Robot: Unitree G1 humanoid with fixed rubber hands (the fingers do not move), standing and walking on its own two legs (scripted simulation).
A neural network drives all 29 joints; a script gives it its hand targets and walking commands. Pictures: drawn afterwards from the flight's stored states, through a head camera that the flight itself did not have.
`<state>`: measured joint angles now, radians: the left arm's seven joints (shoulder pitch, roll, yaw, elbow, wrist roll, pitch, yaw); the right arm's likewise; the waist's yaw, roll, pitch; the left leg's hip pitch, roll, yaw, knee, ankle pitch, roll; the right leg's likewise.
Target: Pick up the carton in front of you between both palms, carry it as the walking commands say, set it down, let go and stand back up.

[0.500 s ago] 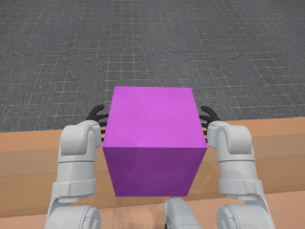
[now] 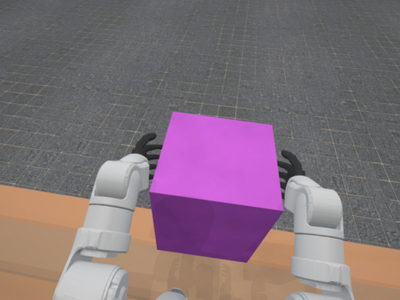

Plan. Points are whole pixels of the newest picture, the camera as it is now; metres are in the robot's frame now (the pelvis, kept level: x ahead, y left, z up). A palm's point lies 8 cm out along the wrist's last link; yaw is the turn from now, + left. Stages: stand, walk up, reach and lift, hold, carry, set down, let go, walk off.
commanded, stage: carry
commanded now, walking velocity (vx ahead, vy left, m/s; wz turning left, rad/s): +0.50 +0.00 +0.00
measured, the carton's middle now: (211, 190) +0.36 +0.04 +0.02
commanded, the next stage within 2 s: none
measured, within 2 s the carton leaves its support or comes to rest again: neither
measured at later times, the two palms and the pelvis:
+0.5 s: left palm (184, 119) +0.73 +0.18 -0.11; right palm (267, 124) +0.75 -0.12 -0.10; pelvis +0.39 +0.02 -0.22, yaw +0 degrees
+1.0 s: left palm (203, 94) +1.15 +0.17 -0.28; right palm (260, 105) +1.11 -0.13 -0.29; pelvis +0.79 +0.06 -0.38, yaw -1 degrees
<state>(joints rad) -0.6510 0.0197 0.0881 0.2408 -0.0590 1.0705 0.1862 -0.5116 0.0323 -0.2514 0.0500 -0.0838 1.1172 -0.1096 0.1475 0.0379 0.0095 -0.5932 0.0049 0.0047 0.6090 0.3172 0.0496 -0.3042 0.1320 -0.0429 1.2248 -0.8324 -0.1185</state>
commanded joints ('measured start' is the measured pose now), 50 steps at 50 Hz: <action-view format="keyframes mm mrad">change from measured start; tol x64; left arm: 1 -570 -1172 -571 -154 -419 -19 -313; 50 -610 -1025 -439 -181 -214 1 -264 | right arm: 1 -737 916 674 -123 358 -50 153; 50 -906 1132 792 -38 603 -51 222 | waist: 1 -273 -121 -522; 50 -248 1 -436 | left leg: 1 722 -45 106 -37 85 53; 7 751 279 -584 137 -88 249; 20 163 45 22 812 42 19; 22 -252 -133 33 1408 -1102 -51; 33 -320 -24 2 383 -177 -5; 43 921 226 -300 110 594 179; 45 760 397 -723 -60 -326 355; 50 552 181 -498 70 -19 199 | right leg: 1 -151 -153 38 262 1109 36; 3 -633 -29 89 777 82 117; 23 715 -410 432 -521 1505 -133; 26 387 -414 615 -585 779 -177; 40 -78 -161 28 78 1060 51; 42 -390 -15 -50 672 161 95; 50 -546 -149 100 16 577 88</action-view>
